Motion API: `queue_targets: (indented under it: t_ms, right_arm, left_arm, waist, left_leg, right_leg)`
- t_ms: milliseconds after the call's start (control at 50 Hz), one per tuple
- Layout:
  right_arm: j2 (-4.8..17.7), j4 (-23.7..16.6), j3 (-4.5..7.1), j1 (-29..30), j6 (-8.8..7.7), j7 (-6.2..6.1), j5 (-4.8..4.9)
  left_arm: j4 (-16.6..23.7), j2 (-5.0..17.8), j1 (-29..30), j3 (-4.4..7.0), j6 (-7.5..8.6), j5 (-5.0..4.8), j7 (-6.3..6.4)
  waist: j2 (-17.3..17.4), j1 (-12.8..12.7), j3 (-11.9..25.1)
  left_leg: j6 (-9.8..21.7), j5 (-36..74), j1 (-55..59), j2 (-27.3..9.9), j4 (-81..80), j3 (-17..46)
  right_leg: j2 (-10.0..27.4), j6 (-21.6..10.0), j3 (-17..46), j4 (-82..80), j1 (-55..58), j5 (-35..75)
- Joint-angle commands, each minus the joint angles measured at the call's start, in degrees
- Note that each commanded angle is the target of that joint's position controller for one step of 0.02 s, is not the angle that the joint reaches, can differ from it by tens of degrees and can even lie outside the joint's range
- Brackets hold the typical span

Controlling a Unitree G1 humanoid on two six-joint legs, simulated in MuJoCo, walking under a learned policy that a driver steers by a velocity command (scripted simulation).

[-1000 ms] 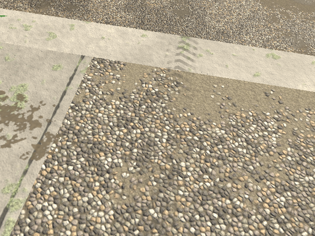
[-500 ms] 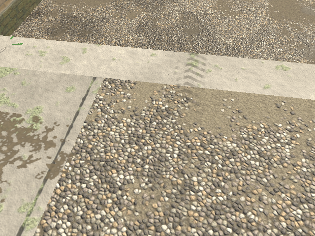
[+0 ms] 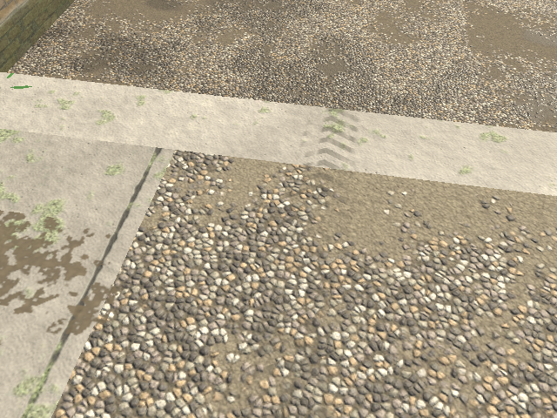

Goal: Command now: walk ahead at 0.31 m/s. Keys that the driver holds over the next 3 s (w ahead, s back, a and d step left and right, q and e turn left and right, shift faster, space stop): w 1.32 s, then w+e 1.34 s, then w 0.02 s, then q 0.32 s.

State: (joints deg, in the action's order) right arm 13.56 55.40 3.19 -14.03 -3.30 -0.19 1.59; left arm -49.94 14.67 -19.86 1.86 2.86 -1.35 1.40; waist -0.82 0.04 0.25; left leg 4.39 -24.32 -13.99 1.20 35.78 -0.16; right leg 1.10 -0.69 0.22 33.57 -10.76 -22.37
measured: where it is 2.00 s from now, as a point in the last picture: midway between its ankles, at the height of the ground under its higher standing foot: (309, 235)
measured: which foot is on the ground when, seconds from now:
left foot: down 0.00-0.44, up 0.46-1.00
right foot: down 0.00-0.04, up 0.06-0.42, down 0.44-1.00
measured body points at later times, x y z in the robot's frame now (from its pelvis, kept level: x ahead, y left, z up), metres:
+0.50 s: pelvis +0.23 -0.04 -0.01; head +0.26 -0.05 +0.43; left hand +0.46 +0.19 -0.09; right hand +0.17 -0.31 -0.15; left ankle +0.01 +0.11 -0.67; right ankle +0.34 -0.13 -0.73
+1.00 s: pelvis +0.50 -0.02 +0.00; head +0.53 -0.02 +0.45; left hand +0.47 +0.26 -0.13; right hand +0.73 -0.25 -0.09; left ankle +0.65 +0.09 -0.72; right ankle +0.34 -0.13 -0.73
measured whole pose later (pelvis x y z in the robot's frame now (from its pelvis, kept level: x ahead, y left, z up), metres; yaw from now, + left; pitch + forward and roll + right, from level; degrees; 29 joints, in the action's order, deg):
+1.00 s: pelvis +0.50 -0.02 +0.00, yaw -1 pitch +2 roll -2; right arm 14.0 44.6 1.2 -0.9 -5.7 2.4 0.9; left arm -53.5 16.2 -23.4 2.9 3.1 -0.9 0.1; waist 1.5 -4.6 -1.1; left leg 3.1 -1.1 -29.2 -2.4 27.3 -0.7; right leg -2.2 -1.1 -1.9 15.5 4.7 -22.1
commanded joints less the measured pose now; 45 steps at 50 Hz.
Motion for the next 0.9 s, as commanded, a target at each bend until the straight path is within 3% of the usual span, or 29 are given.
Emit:
queue_targets:
  t_ms: [20,40,60,80,100,120,140,180,220,260,280,320,360,400,420,440,460,480,500,520,540,560,580,640,740,820,900]
  right_arm:
    - [4.4,-1.0,1.03,-2.2,-2.61,1.02,0.62]
    - [7.6,1.7,2.09,-8.5,-2.74,0.94,0.49]
    - [13.8,3.9,3.93,-16.1,-2.76,1.00,0.54]
    - [12.4,3.1,3.22,-17.0,-3.02,1.35,-0.70]
    - [8.9,2.4,2.03,-14.8,-3.34,1.38,-1.54]
    - [7.5,1.6,1.52,-13.2,-3.38,1.33,-1.53]
    - [6.8,1.4,1.00,-12.1,-3.09,1.36,-1.22]
    - [4.4,1.5,-0.18,-11.5,-1.93,1.04,-1.14]
    - [5.2,0.8,-0.39,-10.1,-1.13,0.17,-1.03]
    - [7.7,0.1,-0.20,-8.9,-1.13,-0.79,-1.09]
    - [9.0,0.2,0.01,-9.8,-1.38,-1.04,-1.07]
    - [10.6,0.9,0.46,-11.6,-1.88,-1.08,-0.46]
    - [10.5,1.2,0.68,-11.8,-1.92,-0.90,0.00]
    - [11.5,0.8,1.12,-11.0,-1.36,-0.71,-0.60]
    - [11.6,0.6,1.21,-10.4,-0.73,-0.65,-1.05]
    - [10.8,0.0,0.88,-10.3,-0.25,-0.68,-1.57]
    - [7.4,-1.8,-0.29,-11.8,-0.23,-0.67,-3.05]
    - [-1.0,-1.4,-2.33,-20.5,-1.52,0.05,-1.50]
    - [6.7,-1.6,-0.65,-14.8,-2.78,0.55,0.19]
    - [9.6,-3.9,0.24,-8.1,-3.37,0.68,1.34]
    - [9.0,-4.6,0.12,-5.3,-3.59,0.20,0.81]
    - [8.4,-4.7,0.39,-4.7,-3.31,-0.15,-0.04]
    - [7.5,-4.5,0.43,-6.3,-2.64,-0.22,-0.35]
    - [5.9,-5.0,0.36,-5.8,-0.90,-0.62,-0.77]
    - [5.9,-9.0,0.30,5.0,-1.19,-0.39,-1.75]
    - [4.5,-11.5,-0.52,13.0,-2.13,0.52,-1.22]
    - [4.9,-14.4,-0.87,18.8,-2.73,1.94,-0.66]
  left_arm:
    - [5.2,9.2,6.7,1.99,0.80,-0.34,-0.40]
    - [7.4,6.6,11.0,1.17,1.14,-0.25,-0.56]
    - [9.6,4.6,12.5,0.74,2.42,0.09,-0.50]
    - [9.8,6.4,11.9,1.22,3.45,-0.36,-0.30]
    - [9.0,7.2,9.8,1.54,3.85,-1.53,-0.71]
    - [8.6,6.2,9.2,1.25,3.97,-1.90,-1.23]
    - [9.2,5.8,10.8,1.21,4.03,-1.37,-1.69]
    - [10.0,4.6,12.6,1.19,3.75,-0.18,-2.74]
    - [11.2,2.6,14.8,0.37,3.29,0.26,-3.83]
    - [13.5,0.7,20.3,-0.67,3.15,0.41,-4.13]
    - [14.2,0.9,21.9,-0.76,3.05,0.23,-4.05]
    - [15.0,3.2,23.3,-0.20,2.69,-0.26,-3.75]
    - [15.5,5.1,23.7,0.41,2.65,-0.38,-3.65]
    - [14.5,7.3,19.2,1.59,2.61,-0.13,-3.50]
    - [12.5,8.9,12.3,2.67,2.38,-0.13,-3.23]
    - [9.6,10.5,3.0,3.77,1.96,-0.33,-2.78]
    - [7.6,14.8,-6.1,4.76,1.38,0.25,-2.05]
    - [6.7,16.4,-6.1,4.39,1.70,1.41,-3.10]
    - [7.2,10.4,-2.6,3.06,2.04,0.99,-3.26]
    - [7.6,8.6,2.3,2.48,2.41,0.72,-3.29]
    - [8.0,8.2,6.2,2.31,2.79,1.02,-3.48]
    - [8.0,7.4,8.5,2.16,3.18,1.63,-3.75]
    - [7.7,6.5,9.5,1.93,3.52,2.16,-3.79]
    - [5.9,6.2,8.3,1.84,4.37,1.52,-3.76]
    - [3.4,8.8,3.4,2.44,3.58,1.28,-2.14]
    - [1.2,9.9,-1.1,2.58,2.91,0.58,-1.47]
    - [-1.1,10.0,-4.8,2.71,1.55,0.43,-1.37]
  waist:
    - [-7.6,4.5,-6.8]
    - [-1.0,6.9,-6.1]
    - [13.6,8.5,-3.2]
    - [14.7,8.7,-2.1]
    - [8.3,6.3,-3.1]
    - [6.0,4.9,-3.0]
    - [4.0,4.3,-4.5]
    - [4.8,3.3,-4.7]
    - [5.2,2.9,-5.5]
    - [4.9,3.6,-7.1]
    - [5.7,3.9,-7.4]
    - [6.8,3.7,-8.1]
    - [6.6,2.6,-8.2]
    - [7.7,-0.7,-3.6]
    - [8.0,-4.5,1.1]
    - [7.2,-8.7,6.5]
    - [-3.0,-10.3,14.4]
    - [-19.3,-4.3,22.9]
    - [-11.3,-5.6,14.9]
    - [-6.8,-4.7,5.8]
    - [-0.8,-2.8,2.5]
    - [-0.2,-0.9,0.7]
    - [-2.1,0.9,1.2]
    - [-2.5,2.1,-0.5]
    - [-0.8,-0.6,-3.7]
    - [-0.8,-3.8,-4.6]
    - [-1.2,-5.4,-5.6]
  left_leg:
    - [2.2,3.4,5.1,-0.5,-9.3,-0.2]
    - [3.8,2.3,12.5,-4.3,-13.4,8.3]
    - [9.0,5.6,24.6,-13.7,-19.7,26.1]
    - [13.6,15.2,29.5,-21.1,-22.2,37.2]
    - [13.5,18.5,30.3,-21.3,-20.6,33.6]
    - [12.2,19.3,30.7,-20.2,-20.6,29.0]
    - [10.8,22.0,29.8,-19.3,-21.8,24.6]
    - [7.7,27.4,25.4,-16.0,-24.1,16.9]
    - [7.2,29.0,18.4,-13.3,-26.8,11.2]
    - [6.2,27.1,9.8,-10.6,-29.5,6.8]
    - [6.0,26.3,7.6,-10.6,-30.9,6.2]
    - [5.7,25.3,8.6,-12.6,-32.2,6.3]
    - [4.7,30.0,13.1,-14.4,-30.1,5.7]
    - [3.1,48.0,17.6,-15.0,-22.1,4.3]
    - [2.0,56.9,17.4,-13.7,-13.2,2.7]
    - [0.5,56.9,11.7,-11.3,-1.2,1.3]
    - [-0.9,34.5,-2.0,-7.0,18.7,-0.5]
    - [-2.9,-7.4,-17.9,3.3,36.4,5.0]
    - [-1.8,-6.6,-23.8,-0.1,42.5,9.0]
    - [-0.8,-0.8,-26.5,-3.0,42.2,6.8]
    - [-0.7,4.7,-23.9,-6.0,39.5,5.8]
    - [-0.9,7.8,-21.2,-7.9,36.4,5.6]
    - [-1.0,9.8,-17.8,-9.4,34.7,6.1]
    - [-2.3,11.4,-18.0,-10.4,29.4,5.1]
    - [-4.9,25.6,-26.0,-10.4,12.7,4.0]
    - [-5.2,33.0,-23.0,-7.7,0.3,1.3]
    - [-3.8,28.6,-25.1,-6.3,-5.5,1.2]
  right_leg:
    - [11.1,-8.5,16.5,-16.7,-10.0,-9.7]
    - [4.9,-4.4,7.5,-6.0,-16.0,0.3]
    - [-2.7,0.1,-2.8,14.2,-27.1,5.7]
    - [-3.6,0.6,1.3,27.6,-36.8,-8.7]
    - [-0.9,-0.8,4.8,34.5,-40.9,-8.8]
    - [1.0,-2.1,4.9,36.7,-43.7,-4.8]
    - [2.9,-2.6,3.9,35.9,-45.9,-1.0]
    - [5.2,-2.2,1.6,31.1,-42.6,4.9]
    - [4.8,-0.3,-1.3,23.4,-37.2,10.4]
    - [3.0,0.8,-3.5,11.3,-28.4,17.5]
    - [2.1,1.0,-4.0,6.7,-24.3,20.2]
    - [1.2,0.2,-3.2,1.6,-20.8,23.1]
    - [0.9,-1.6,-2.1,-1.9,-20.2,23.4]
    - [-1.1,-3.8,-2.9,-1.9,-14.1,20.9]
    - [-2.8,-5.3,-4.1,-1.4,-5.6,19.3]
    - [-2.4,-6.9,-3.9,-0.9,7.3,18.8]
    - [9.9,-10.1,11.4,-0.2,23.9,14.9]
    - [21.4,-18.8,42.4,-14.0,34.5,-3.9]
    - [19.6,-16.0,44.4,-20.1,27.7,-10.8]
    - [18.2,-13.7,34.7,-20.6,18.7,-7.3]
    - [16.1,-12.9,27.5,-21.5,10.4,1.6]
    - [13.7,-12.5,21.7,-22.4,4.6,8.5]
    - [12.1,-12.2,18.1,-23.9,1.5,11.0]
    - [10.8,-13.5,12.9,-27.4,-2.4,14.2]
    - [9.8,-12.8,8.0,-29.2,0.8,17.9]
    - [8.9,-11.2,4.4,-28.6,3.4,19.3]
    - [11.9,-11.1,4.8,-24.6,12.2,22.8]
